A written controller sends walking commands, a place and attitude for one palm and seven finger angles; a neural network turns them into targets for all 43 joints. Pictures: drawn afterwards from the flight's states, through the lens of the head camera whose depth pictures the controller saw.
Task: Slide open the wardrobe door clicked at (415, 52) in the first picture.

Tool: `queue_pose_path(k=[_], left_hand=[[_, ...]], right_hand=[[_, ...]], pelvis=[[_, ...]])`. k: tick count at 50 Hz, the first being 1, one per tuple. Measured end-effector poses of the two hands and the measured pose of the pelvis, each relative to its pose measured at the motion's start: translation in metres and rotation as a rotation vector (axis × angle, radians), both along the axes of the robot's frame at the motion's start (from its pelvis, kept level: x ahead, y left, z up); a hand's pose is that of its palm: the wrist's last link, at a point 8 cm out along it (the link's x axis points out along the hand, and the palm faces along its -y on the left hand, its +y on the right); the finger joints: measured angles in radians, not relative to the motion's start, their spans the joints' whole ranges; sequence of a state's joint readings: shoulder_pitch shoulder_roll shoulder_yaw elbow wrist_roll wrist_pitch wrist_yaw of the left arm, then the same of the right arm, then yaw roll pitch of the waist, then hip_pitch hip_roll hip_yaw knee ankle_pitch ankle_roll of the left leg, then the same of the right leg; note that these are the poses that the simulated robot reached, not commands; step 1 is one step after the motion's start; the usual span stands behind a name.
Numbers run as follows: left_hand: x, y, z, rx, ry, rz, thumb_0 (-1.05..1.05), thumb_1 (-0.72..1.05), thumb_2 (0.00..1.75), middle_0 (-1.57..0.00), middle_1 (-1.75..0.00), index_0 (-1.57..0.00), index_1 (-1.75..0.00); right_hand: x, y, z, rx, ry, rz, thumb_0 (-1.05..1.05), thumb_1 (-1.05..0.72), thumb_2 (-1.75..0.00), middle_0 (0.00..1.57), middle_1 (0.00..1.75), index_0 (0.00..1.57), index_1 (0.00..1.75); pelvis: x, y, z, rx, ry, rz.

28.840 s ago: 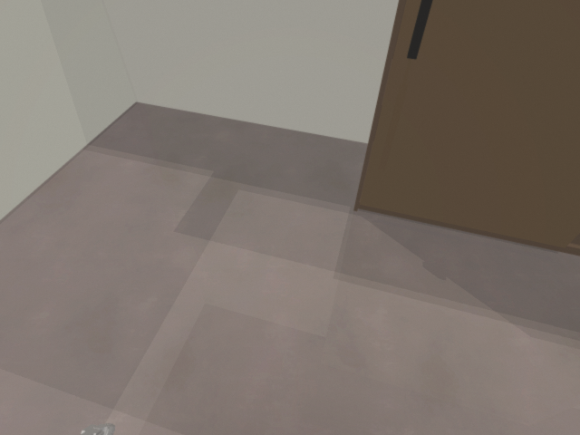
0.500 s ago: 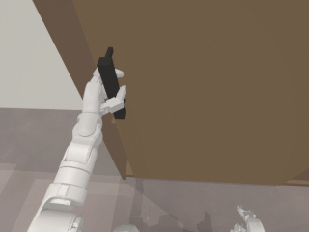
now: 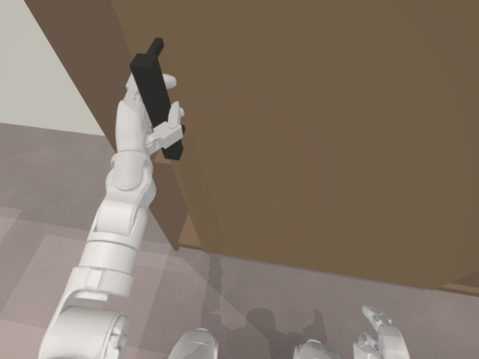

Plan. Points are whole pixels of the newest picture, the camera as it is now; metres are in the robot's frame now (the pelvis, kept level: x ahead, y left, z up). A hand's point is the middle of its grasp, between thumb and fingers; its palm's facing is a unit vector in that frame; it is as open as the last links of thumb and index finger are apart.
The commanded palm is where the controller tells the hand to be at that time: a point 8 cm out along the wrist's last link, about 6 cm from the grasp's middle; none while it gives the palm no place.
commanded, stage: step sideways, sliding the door along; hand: left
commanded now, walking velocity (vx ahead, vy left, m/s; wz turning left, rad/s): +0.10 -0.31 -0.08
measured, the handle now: (166, 104) +0.46 +0.19 +0.14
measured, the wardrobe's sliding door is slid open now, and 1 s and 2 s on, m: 0.11 0.51 0.54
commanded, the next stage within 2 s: stop walking and hold the door there in 1.44 s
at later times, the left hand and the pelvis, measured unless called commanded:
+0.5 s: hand (291, 140) +0.40 -0.01 +0.14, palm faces +0.16 -0.98 -0.06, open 6.4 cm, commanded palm +0.37 -0.02 +0.14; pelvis +0.04 -0.16 +0.01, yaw +3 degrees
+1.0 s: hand (445, 160) +0.39 -0.22 +0.14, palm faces -0.03 -1.00 -0.09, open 6.7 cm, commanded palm +0.37 -0.19 +0.14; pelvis +0.03 -0.32 +0.02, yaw -3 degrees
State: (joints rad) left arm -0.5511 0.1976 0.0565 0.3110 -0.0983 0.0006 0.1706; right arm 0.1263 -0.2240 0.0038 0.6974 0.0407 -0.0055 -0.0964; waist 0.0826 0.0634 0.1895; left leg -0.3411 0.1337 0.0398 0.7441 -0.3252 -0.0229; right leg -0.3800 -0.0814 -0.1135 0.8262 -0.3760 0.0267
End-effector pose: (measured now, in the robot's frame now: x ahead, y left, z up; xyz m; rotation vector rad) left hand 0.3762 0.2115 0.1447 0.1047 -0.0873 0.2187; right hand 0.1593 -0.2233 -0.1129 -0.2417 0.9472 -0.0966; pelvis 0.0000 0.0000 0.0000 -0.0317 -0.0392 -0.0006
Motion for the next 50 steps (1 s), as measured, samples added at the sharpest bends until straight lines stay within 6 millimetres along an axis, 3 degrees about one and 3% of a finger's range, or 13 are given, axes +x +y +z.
queue_pose_path(k=[9,14,19,22,29,33,37,42,45,50], left_hand=[[-0.002,-0.051,0.000,-0.015,-0.001,0.011,-0.01,0.69,0.83,-0.39,-1.40,-0.23,-1.40],[-0.003,-0.086,-0.001,0.026,-0.035,0.056,-0.02,0.66,0.83,-0.42,-1.40,-0.24,-1.40],[-0.004,-0.126,-0.002,0.012,-0.044,0.039,-0.01,0.67,0.82,-0.44,-1.40,-0.26,-1.40],[-0.005,-0.150,-0.003,-0.010,-0.071,-0.019,0.01,0.69,0.80,-0.44,-1.40,-0.24,-1.39],[-0.006,-0.210,-0.002,-0.024,-0.066,-0.102,0.02,0.70,0.76,-0.42,-1.40,-0.26,-1.39],[-0.007,-0.246,-0.002,0.004,-0.074,-0.108,0.00,0.68,0.76,-0.44,-1.40,-0.26,-1.39],[-0.007,-0.284,-0.005,0.049,-0.113,-0.077,-0.03,0.67,0.79,-0.45,-1.40,-0.23,-1.39],[-0.010,-0.326,-0.002,0.029,-0.077,-0.133,-0.01,0.68,0.77,-0.45,-1.40,-0.22,-1.40],[-0.008,-0.347,-0.003,0.011,-0.104,-0.206,-0.01,0.66,0.73,-0.46,-1.40,-0.23,-1.40],[-0.007,-0.381,-0.002,0.009,-0.097,-0.262,0.00,0.63,0.71,-0.46,-1.40,-0.26,-1.40]], right_hand=[[0.032,-0.043,0.015,0.065,-0.004,0.078,0.01,-0.91,-0.90,0.20,0.30,0.20,0.30],[0.067,-0.071,0.000,0.125,-0.073,0.134,0.01,-0.90,-0.90,0.21,0.30,0.20,0.30],[0.095,-0.103,0.005,0.083,-0.126,0.111,0.01,-0.91,-0.90,0.21,0.30,0.20,0.30],[0.102,-0.118,0.016,0.055,-0.149,0.108,0.01,-0.91,-0.90,0.20,0.30,0.20,0.30],[0.108,-0.151,0.042,0.090,-0.152,0.159,0.01,-0.91,-0.90,0.20,0.30,0.20,0.30],[0.115,-0.179,0.040,0.128,-0.191,0.151,0.01,-0.90,-0.90,0.21,0.30,0.20,0.30],[0.126,-0.214,0.022,0.161,-0.236,0.133,0.01,-0.90,-0.90,0.21,0.30,0.20,0.30],[0.116,-0.257,0.024,0.104,-0.214,0.051,0.01,-0.91,-0.90,0.20,0.30,0.20,0.30],[0.097,-0.281,0.030,0.051,-0.196,0.003,0.01,-0.91,-0.90,0.20,0.30,0.20,0.30],[0.053,-0.317,0.042,0.031,-0.128,-0.032,0.01,-0.91,-0.90,0.20,0.30,0.20,0.30]], pelvis=[[0.011,-0.066,0.015,-0.012,-0.005,0.008],[0.028,-0.116,-0.003,0.004,-0.003,0.051],[0.032,-0.132,0.004,0.023,0.016,0.086],[0.035,-0.141,0.006,0.010,0.007,0.073],[0.047,-0.188,0.022,-0.023,0.008,0.032],[0.056,-0.226,0.017,-0.027,0.003,0.028],[0.062,-0.264,-0.001,0.008,0.010,0.024],[0.049,-0.279,0.012,0.046,0.043,0.007],[0.043,-0.289,0.010,0.035,0.048,-0.010],[0.034,-0.321,0.019,0.009,0.015,-0.057]])
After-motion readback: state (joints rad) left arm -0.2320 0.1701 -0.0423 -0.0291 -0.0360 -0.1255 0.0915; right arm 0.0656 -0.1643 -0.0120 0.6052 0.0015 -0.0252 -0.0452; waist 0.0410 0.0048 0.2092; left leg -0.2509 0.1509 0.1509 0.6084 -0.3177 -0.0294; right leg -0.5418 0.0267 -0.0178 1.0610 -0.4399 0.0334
